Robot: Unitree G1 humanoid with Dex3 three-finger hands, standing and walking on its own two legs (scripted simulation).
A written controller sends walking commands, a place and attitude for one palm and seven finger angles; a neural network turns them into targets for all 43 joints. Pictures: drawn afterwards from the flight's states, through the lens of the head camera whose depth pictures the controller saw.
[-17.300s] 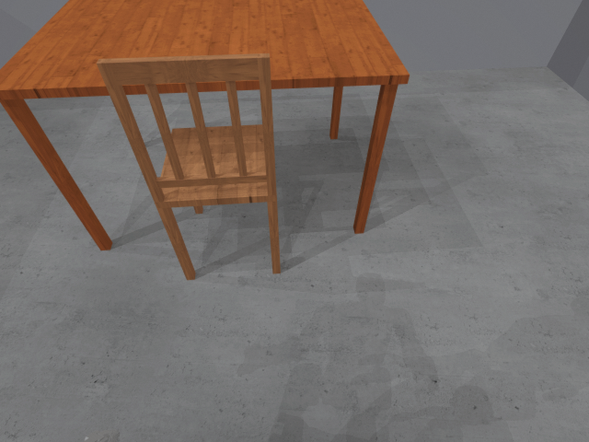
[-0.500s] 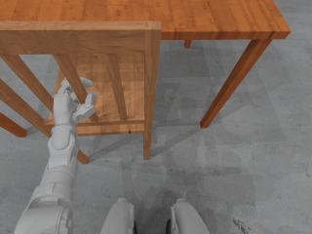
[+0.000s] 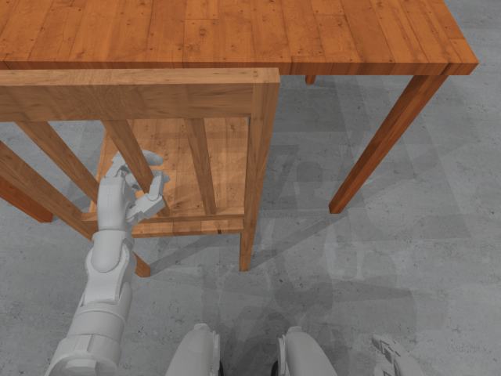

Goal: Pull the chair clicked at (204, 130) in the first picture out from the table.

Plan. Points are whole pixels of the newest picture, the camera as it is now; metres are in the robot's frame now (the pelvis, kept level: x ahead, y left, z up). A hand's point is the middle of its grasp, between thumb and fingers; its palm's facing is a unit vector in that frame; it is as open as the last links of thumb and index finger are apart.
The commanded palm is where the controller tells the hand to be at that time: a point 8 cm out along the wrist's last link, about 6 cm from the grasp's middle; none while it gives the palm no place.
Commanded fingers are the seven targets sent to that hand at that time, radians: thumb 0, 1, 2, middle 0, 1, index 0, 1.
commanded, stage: step backward, pulling the chair out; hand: left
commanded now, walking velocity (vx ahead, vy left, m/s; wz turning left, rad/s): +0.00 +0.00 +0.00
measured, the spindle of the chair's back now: (144, 176) +0.42 +0.17 +0.02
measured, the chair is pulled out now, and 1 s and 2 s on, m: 0.03 0.16 0.20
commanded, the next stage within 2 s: none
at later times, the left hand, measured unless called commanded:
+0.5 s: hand (164, 205) +0.36 +0.13 +0.03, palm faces +0.01 -0.99 -0.12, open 5.1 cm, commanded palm +0.33 +0.18 +0.04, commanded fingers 0.00 0.90 0.90 -0.50 -1.45 -0.50 -1.45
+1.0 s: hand (179, 271) +0.27 +0.10 +0.04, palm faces +0.00 -0.99 -0.14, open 5.1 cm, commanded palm +0.27 +0.15 +0.04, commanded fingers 0.00 0.90 0.90 -0.50 -1.45 -0.50 -1.45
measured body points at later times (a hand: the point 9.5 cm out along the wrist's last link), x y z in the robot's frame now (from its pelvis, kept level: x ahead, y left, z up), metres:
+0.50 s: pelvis +0.00 +0.01 +0.09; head +0.09 +0.01 +0.53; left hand +0.36 +0.19 +0.05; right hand +0.07 -0.27 -0.02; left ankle +0.01 +0.10 -0.63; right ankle +0.00 -0.12 -0.63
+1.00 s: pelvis -0.07 -0.01 +0.10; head -0.01 -0.02 +0.54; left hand +0.26 +0.15 +0.05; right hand +0.02 -0.27 -0.03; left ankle +0.01 +0.10 -0.63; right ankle +0.00 -0.12 -0.63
